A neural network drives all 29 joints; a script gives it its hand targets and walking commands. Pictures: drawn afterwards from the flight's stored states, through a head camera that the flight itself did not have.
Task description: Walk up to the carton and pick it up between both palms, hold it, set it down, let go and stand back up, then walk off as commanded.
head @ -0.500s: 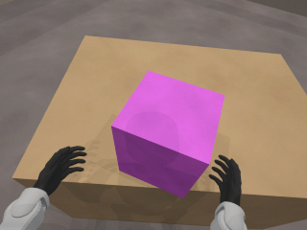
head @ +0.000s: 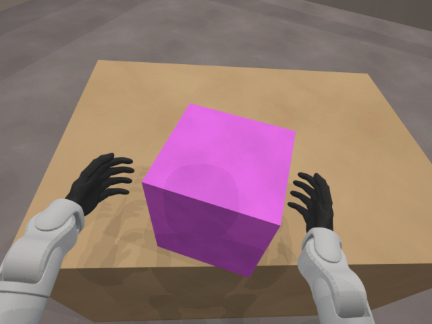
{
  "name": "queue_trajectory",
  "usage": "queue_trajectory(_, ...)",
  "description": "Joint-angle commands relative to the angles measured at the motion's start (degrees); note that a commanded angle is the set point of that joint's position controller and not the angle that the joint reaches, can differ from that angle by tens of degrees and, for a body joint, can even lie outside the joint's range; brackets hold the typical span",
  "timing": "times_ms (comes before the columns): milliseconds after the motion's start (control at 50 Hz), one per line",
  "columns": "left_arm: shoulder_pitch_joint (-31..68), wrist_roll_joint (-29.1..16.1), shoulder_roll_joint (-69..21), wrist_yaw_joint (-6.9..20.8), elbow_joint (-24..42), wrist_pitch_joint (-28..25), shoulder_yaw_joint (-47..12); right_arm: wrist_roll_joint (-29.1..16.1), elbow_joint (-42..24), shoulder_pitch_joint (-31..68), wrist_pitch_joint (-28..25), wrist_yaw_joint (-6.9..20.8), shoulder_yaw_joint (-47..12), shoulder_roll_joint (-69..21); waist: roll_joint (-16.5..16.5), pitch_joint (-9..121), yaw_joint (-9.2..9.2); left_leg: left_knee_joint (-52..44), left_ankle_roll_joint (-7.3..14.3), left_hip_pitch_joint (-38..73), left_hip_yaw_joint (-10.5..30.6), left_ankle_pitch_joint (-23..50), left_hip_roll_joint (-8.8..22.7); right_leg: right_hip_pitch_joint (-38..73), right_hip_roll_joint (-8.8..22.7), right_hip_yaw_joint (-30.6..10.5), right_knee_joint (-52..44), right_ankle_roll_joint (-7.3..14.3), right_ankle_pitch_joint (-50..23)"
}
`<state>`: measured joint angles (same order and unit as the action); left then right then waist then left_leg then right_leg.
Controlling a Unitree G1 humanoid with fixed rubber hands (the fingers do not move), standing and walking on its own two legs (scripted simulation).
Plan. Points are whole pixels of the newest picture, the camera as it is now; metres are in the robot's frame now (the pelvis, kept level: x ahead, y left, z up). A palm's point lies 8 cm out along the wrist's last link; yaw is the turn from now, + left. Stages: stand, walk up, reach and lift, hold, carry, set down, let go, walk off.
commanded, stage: reach and lift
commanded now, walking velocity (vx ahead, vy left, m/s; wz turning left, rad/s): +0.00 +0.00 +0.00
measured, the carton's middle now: (220, 193) +0.36 -0.01 +0.01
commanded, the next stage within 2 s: none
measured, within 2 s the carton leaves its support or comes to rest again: neither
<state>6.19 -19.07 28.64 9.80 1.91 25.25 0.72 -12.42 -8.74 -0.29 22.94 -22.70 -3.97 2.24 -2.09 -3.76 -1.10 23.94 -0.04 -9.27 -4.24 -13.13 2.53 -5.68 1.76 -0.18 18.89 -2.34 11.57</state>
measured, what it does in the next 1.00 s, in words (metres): stands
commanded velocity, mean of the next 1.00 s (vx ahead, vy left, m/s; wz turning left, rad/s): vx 0.00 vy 0.00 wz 0.00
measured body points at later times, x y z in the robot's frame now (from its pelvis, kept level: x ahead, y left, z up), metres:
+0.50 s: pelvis -0.01 +0.00 +0.00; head +0.01 +0.03 +0.45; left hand +0.39 +0.20 +0.12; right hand +0.33 -0.18 +0.14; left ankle +0.00 +0.11 -0.75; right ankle -0.02 -0.15 -0.74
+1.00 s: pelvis -0.01 +0.01 +0.00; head +0.01 +0.03 +0.45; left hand +0.45 +0.19 +0.17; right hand +0.38 -0.18 +0.17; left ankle +0.00 +0.11 -0.75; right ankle -0.02 -0.15 -0.74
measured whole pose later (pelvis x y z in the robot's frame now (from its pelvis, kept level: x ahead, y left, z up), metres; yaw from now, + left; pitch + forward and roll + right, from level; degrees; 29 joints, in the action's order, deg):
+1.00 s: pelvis -0.01 +0.01 +0.00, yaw +0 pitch -1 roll -2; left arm 46.5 -18.4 29.3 9.2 -35.8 27.7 1.2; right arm -15.7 17.8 39.3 28.7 -22.7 2.6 3.5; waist -2.1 -3.0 -8.6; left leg 23.9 0.3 -10.3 -4.2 -12.5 2.5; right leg -5.7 1.8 -0.2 16.6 -2.7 9.6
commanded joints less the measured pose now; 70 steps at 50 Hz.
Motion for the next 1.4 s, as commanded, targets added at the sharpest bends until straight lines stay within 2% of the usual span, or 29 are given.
queue_trajectory(0,22.72,0.82,13.52,0.33,4.45,0.22,12.75,-0.34,-12.35,14.18,-0.16,-0.36,4.61,4.18,3.83,16.75,-2.97,-4.57,0.80,4.75,-1.70,15.00,-1.64,10.80,0.35,-2.03,1.11,-0.80,-30.41)
queue_trajectory(20,25.29,0.86,14.64,0.10,4.52,0.53,13.46,-0.84,-13.27,16.75,0.36,-0.16,4.89,4.98,2.12,18.05,-2.83,-4.45,1.09,4.40,-1.52,13.41,-1.71,11.16,0.24,-2.05,1.07,-1.01,-29.02)
queue_trajectory(60,27.14,1.66,14.24,-0.05,4.55,1.72,12.94,-0.60,-11.94,18.75,1.43,-0.34,7.49,5.58,3.94,18.45,-2.95,-4.94,0.61,4.13,-1.15,13.04,-1.50,11.41,0.00,-1.56,1.05,-0.62,-28.07)
queue_trajectory(140,31.77,0.64,14.05,0.25,-0.08,2.59,11.96,-0.86,-9.04,23.56,3.32,-0.23,7.95,6.19,2.05,18.73,-4.13,-5.34,1.13,4.02,-1.24,11.44,-1.63,10.89,-0.22,-1.66,0.60,-0.89,-27.55)
queue_trajectory(160,35.92,0.36,14.57,0.23,-0.35,3.02,11.42,-0.31,-8.36,26.91,3.86,-0.40,9.26,6.57,2.77,19.32,-5.37,-5.42,1.30,3.58,-0.86,9.95,-1.59,10.32,-0.06,-1.71,0.62,-0.44,-25.99)
queue_trajectory(220,39.57,0.89,13.70,-0.20,-1.12,3.11,10.42,-0.40,-6.67,30.90,5.01,0.10,10.37,6.66,3.78,20.47,-5.07,-5.75,1.25,3.48,-0.52,8.90,-1.29,9.63,-0.67,-1.47,0.48,0.09,-23.36)
queue_trajectory(260,42.67,0.41,13.97,-0.19,-2.42,2.94,9.15,-0.26,-3.80,32.81,5.45,0.42,10.50,5.95,4.44,21.13,-6.15,-4.83,0.98,2.97,-0.23,9.59,-1.47,9.89,-0.80,-1.55,0.64,0.14,-24.71)
queue_trajectory(340,42.03,1.73,13.76,0.52,-6.60,4.40,10.17,-2.07,0.05,32.88,6.58,0.22,8.66,5.73,3.81,21.54,-5.74,-5.16,1.29,4.95,-0.21,12.82,-1.70,11.36,-1.03,-1.41,0.22,-0.35,-29.06)
queue_trajectory(500,52.58,1.21,15.54,-0.40,-9.94,3.98,8.80,-1.77,0.85,43.57,5.58,0.21,10.86,7.35,4.17,26.20,-6.89,-4.49,1.15,4.09,0.05,11.68,-1.92,11.21,-1.47,-0.76,0.78,-0.41,-28.75)
queue_trajectory(580,52.31,0.54,14.87,-0.43,-10.28,3.92,8.53,-2.76,0.80,44.44,4.98,-0.17,9.36,6.98,3.93,28.58,-7.37,-3.69,0.89,6.33,-0.16,16.54,-2.37,12.37,-1.75,-0.59,1.33,-1.17,-36.12)
queue_trajectory(600,55.25,1.24,14.28,-0.33,-15.33,3.91,8.20,-1.83,6.36,46.68,5.28,0.03,10.57,7.62,5.36,24.64,-7.72,-4.41,0.59,5.16,-0.14,13.45,-2.17,8.93,-1.81,-0.35,0.68,-0.96,-31.84)
queue_trajectory(620,58.17,1.07,16.23,-0.17,-18.50,4.04,8.08,-1.67,7.90,49.68,5.84,0.15,10.96,8.32,3.77,24.10,-7.51,-4.75,1.16,2.94,0.40,10.55,-1.75,9.76,-1.44,-0.31,0.45,-0.62,-28.68)
queue_trajectory(680,61.32,0.80,14.11,-1.10,-16.14,2.38,5.87,-0.87,11.12,51.51,5.02,0.47,12.77,8.17,6.15,25.51,-8.89,-4.98,0.54,4.36,0.25,9.52,-1.62,7.72,-2.21,0.21,0.17,0.50,-24.77)
queue_trajectory(700,61.42,0.21,15.28,-1.25,-15.88,2.21,5.37,-2.53,7.45,52.58,4.65,0.24,11.43,7.96,4.48,28.68,-8.68,-3.91,0.75,4.90,0.05,11.83,-1.82,9.64,-2.16,-0.08,0.51,0.14,-28.77)
queue_trajectory(720,61.43,0.73,15.29,-1.32,-17.07,2.47,5.68,-2.82,8.13,52.64,4.26,0.14,10.85,6.94,5.52,30.10,-8.30,-3.30,0.56,5.70,-0.21,13.83,-2.20,10.67,-1.89,-0.29,1.06,-0.36,-31.40)
queue_trajectory(740,66.15,0.66,15.96,-1.42,-21.04,2.27,4.77,-1.93,11.75,56.93,4.54,0.42,12.83,8.18,5.62,27.66,-9.23,-3.82,0.38,3.92,0.46,9.97,-1.75,7.91,-2.25,0.39,0.60,0.21,-26.46)
queue_trajectory(800,64.86,-0.32,15.34,-1.18,-21.26,0.86,4.56,-2.02,12.40,56.80,3.89,0.81,10.67,7.85,3.25,29.28,-9.30,-3.30,0.83,4.65,0.61,12.78,-2.06,9.28,-2.17,0.27,1.14,-0.43,-30.93)
queue_trajectory(840,71.45,-0.08,14.98,-1.73,-25.55,0.28,2.03,-2.03,18.70,60.93,3.89,0.71,12.89,7.64,6.36,29.01,-11.09,-3.49,0.21,3.82,0.78,10.36,-1.72,6.90,-2.43,0.79,0.75,0.58,-27.53)
queue_trajectory(860,70.51,0.57,16.23,-1.74,-29.19,0.02,3.22,-1.67,17.63,61.71,3.36,0.75,12.11,8.09,4.03,29.72,-9.91,-3.16,0.75,3.45,0.79,10.12,-2.01,8.16,-1.97,0.36,0.92,0.04,-28.36)
queue_trajectory(940,72.26,0.21,15.90,-1.29,-34.52,-1.16,2.72,-3.70,21.42,64.16,2.56,0.78,10.59,8.21,4.17,29.76,-9.28,-3.35,0.63,2.65,0.50,11.89,-2.62,9.04,-2.13,0.31,1.47,-0.55,-31.83)
queue_trajectory(980,75.43,0.42,15.02,-1.63,-34.29,-2.12,1.00,-3.36,23.61,66.31,1.86,0.98,11.51,8.62,6.65,32.06,-10.56,-2.62,-0.33,4.73,0.67,13.28,-2.12,7.19,-2.64,1.32,1.24,0.33,-30.81)
queue_trajectory(1000,76.90,0.43,14.90,-1.90,-35.20,-2.27,0.92,-2.49,25.42,67.94,1.31,1.01,12.88,10.12,5.81,32.82,-10.93,-2.24,-0.50,4.95,0.93,13.19,-1.95,6.61,-2.96,1.46,1.15,0.24,-29.91)
queue_trajectory(1100,80.25,1.79,14.03,-1.86,-43.51,-4.62,0.07,-4.08,30.69,71.29,-0.46,1.66,9.98,8.40,6.09,32.03,-9.81,-1.43,-0.53,5.24,1.11,13.99,-2.63,4.34,-2.82,1.54,1.25,-0.11,-30.32)
queue_trajectory(1180,78.26,1.11,11.37,-1.55,-49.95,-7.54,-2.78,-2.56,36.12,70.75,-2.86,1.81,11.06,8.39,5.38,29.81,-11.22,-1.05,-0.85,6.44,1.65,14.09,-2.13,1.36,-3.38,2.57,0.58,0.25,-29.32)
queue_trajectory(1200,79.25,1.59,10.67,-1.62,-48.24,-8.35,-3.75,-2.46,37.04,70.42,-3.44,1.57,11.07,7.86,6.45,31.28,-12.39,-0.97,-1.24,8.25,1.88,16.38,-2.00,0.81,-3.48,3.09,0.56,0.43,-31.04)
queue_trajectory(1260,78.97,1.33,8.78,-1.40,-51.43,-11.64,-5.05,-3.19,37.27,70.33,-6.01,2.13,7.67,4.17,5.41,30.93,-11.48,-0.22,-0.69,6.91,1.59,15.17,-2.57,0.72,-3.07,2.48,0.51,-0.03,-31.04)
queue_trajectory(1320,74.61,1.99,6.35,-0.98,-58.01,-13.83,-5.63,-3.53,43.58,66.77,-7.35,3.07,6.50,3.91,5.44,26.51,-11.20,-0.60,-0.45,7.71,2.17,14.37,-2.51,-1.32,-3.17,2.94,-0.16,0.26,-26.92)
queue_trajectory(1360,75.08,1.93,6.29,-0.82,-58.37,-16.91,-5.29,-2.47,41.55,67.83,-10.10,3.11,6.59,3.76,4.03,27.22,-11.99,-0.46,0.09,6.96,2.30,14.18,-2.70,-1.88,-3.26,3.08,-0.40,-0.10,-26.22)
queue_trajectory(1380,74.70,2.22,5.75,-0.94,-59.40,-18.29,-4.66,-2.61,40.85,68.01,-11.28,3.18,5.01,2.90,2.95,27.69,-11.11,-0.72,0.62,5.36,2.00,13.32,-2.92,-0.92,-2.94,2.78,-0.15,-0.52,-25.85)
